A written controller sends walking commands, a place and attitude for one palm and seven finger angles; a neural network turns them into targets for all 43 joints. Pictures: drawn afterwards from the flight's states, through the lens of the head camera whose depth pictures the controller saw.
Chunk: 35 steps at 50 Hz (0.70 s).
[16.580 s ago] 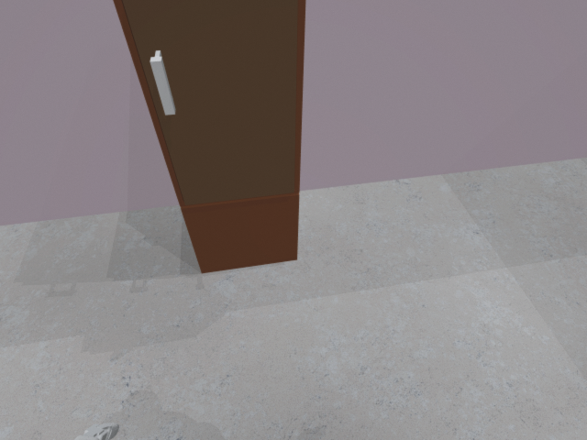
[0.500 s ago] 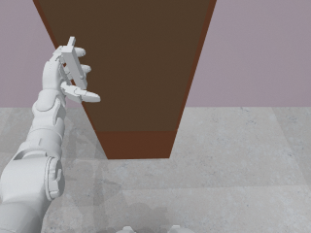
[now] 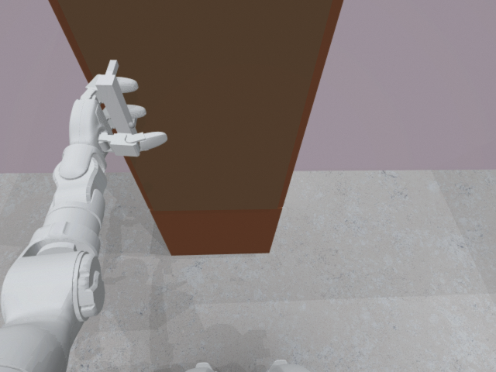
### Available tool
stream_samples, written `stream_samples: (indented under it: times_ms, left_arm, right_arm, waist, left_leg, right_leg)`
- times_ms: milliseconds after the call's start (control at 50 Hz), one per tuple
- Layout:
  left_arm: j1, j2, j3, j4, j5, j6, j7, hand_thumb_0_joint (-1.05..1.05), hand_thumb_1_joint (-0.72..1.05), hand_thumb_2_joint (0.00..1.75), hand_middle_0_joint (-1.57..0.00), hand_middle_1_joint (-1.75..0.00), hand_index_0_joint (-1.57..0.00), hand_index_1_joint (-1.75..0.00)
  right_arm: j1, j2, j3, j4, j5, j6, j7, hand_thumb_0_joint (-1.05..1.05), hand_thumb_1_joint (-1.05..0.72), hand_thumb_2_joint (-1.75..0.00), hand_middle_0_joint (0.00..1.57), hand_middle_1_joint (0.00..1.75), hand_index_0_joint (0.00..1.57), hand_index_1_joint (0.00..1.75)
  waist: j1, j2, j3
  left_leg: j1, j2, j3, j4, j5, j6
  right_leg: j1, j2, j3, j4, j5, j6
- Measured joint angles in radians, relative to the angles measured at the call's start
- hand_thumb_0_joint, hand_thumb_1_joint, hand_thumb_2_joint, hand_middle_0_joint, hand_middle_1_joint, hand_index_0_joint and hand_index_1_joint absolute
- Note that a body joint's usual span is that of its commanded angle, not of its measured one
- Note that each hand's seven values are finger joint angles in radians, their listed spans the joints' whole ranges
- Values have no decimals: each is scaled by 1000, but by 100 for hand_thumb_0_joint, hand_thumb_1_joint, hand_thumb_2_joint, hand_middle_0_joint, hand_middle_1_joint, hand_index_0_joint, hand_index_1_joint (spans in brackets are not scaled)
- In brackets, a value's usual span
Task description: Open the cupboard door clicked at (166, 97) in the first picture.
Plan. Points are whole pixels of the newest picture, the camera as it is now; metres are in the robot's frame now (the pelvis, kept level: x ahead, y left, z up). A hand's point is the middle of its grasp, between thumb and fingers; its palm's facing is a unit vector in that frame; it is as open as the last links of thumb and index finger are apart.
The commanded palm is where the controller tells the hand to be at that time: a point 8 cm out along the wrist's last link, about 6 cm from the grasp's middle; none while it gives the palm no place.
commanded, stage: close the thumb around the handle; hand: left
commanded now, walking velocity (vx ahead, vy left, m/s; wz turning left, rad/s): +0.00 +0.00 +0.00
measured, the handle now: (121, 103) +0.53 +0.19 +0.11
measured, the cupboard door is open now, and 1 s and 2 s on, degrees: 0 19 47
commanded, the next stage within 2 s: pull the door open along its arc in 0.40 s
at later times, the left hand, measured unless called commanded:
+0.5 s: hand (134, 125) +0.48 +0.16 +0.11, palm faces +0.00 -1.00 +0.00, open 5.5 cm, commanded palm +0.45 +0.21 +0.11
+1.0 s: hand (143, 177) +0.38 +0.13 +0.11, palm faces +0.03 -1.00 +0.07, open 6.0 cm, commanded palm +0.33 +0.18 +0.11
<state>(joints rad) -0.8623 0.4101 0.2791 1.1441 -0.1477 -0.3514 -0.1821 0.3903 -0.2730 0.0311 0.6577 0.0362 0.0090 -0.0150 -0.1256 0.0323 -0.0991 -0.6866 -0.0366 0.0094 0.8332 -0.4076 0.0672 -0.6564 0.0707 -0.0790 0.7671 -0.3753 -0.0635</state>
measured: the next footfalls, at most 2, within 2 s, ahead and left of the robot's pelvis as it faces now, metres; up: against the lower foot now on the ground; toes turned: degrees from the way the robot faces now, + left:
none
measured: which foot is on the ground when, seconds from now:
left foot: down 0.00-1.00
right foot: down 0.00-1.00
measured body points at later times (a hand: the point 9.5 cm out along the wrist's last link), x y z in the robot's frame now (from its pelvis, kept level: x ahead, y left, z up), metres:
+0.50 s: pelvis +0.01 +0.00 +0.00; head +0.08 +0.01 +0.45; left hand +0.48 +0.22 +0.11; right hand +0.03 -0.26 -0.12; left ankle -0.01 +0.07 -0.70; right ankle -0.01 -0.08 -0.70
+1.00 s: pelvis +0.02 +0.00 +0.01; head +0.04 -0.01 +0.46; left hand +0.37 +0.19 +0.11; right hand +0.12 -0.25 -0.09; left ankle -0.01 +0.07 -0.70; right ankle -0.01 -0.08 -0.70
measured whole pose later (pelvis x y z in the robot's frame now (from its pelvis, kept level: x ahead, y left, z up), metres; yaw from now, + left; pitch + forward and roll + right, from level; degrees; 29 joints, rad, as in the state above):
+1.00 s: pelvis +0.02 +0.00 +0.01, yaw -2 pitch +9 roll -1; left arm -0.23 0.15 0.15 0.38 -0.22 -0.21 -0.04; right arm 0.33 -0.25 0.00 0.56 0.05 0.01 0.01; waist -0.04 0.05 -0.13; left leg -0.49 -0.03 0.05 0.73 -0.40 0.07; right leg -0.48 0.08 -0.02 0.69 -0.37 -0.06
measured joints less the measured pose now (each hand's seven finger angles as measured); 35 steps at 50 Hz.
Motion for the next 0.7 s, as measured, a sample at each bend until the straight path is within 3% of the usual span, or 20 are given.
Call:
stream_samples:
  times_ms: [340,580,700]
  left_arm:
    - [56,-21,15,-53,-3,9,0,1,74,83,-39,-133,-39,-134]
    - [69,-31,15,-69,0,12,4,1,76,82,-38,-135,-39,-135]
    - [150,-48,17,-157,-15,34,6,1,76,80,-38,-135,-38,-135]
  right_arm:
    - [7,3,-4,-13,1,17,5,0,-90,-90,20,30,21,30]
    - [-2,6,-4,-14,1,24,5,0,-90,-90,20,30,21,30]
    - [4,4,-10,-31,4,30,9,1,-90,-90,20,30,21,30]
  waist:
    - [3,4,-12]
    - [7,5,-13]
    - [14,10,-25]
  left_leg:
    - [27,5,14,-14,-6,2]
    - [34,3,16,-19,-7,4]
    - [58,7,29,-37,-6,4]
  right_leg:
    - [21,6,16,-11,-2,3]
    - [27,4,19,-13,-3,4]
    - [45,9,34,-27,1,5]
